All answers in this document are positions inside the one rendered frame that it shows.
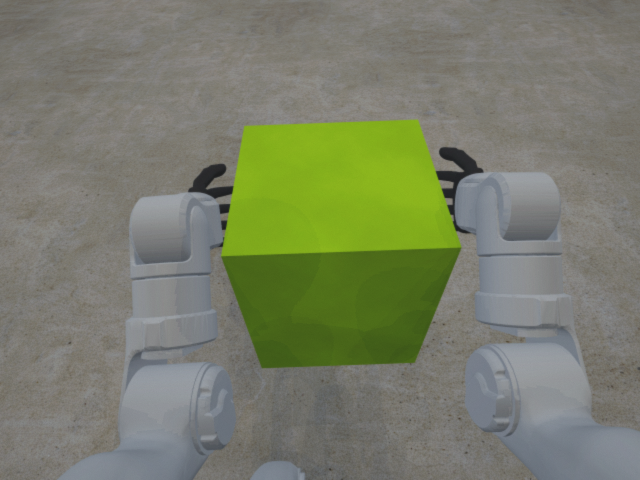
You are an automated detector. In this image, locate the left robot upper arm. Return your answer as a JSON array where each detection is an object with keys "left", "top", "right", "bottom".
[{"left": 57, "top": 362, "right": 236, "bottom": 480}]

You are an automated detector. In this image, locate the right robot upper arm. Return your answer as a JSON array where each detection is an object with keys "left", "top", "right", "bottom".
[{"left": 465, "top": 342, "right": 640, "bottom": 480}]

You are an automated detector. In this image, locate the left robot forearm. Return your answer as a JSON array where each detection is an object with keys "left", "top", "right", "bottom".
[{"left": 118, "top": 192, "right": 223, "bottom": 439}]

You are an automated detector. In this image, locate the robot left hand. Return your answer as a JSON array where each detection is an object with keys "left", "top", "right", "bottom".
[{"left": 188, "top": 164, "right": 233, "bottom": 249}]

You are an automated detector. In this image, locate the carton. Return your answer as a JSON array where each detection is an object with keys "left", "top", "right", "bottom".
[{"left": 221, "top": 120, "right": 462, "bottom": 368}]

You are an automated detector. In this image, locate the right robot forearm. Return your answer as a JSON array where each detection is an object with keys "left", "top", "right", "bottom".
[{"left": 455, "top": 172, "right": 592, "bottom": 411}]

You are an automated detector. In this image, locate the robot right hand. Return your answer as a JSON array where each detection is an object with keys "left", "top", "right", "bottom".
[{"left": 436, "top": 147, "right": 484, "bottom": 233}]

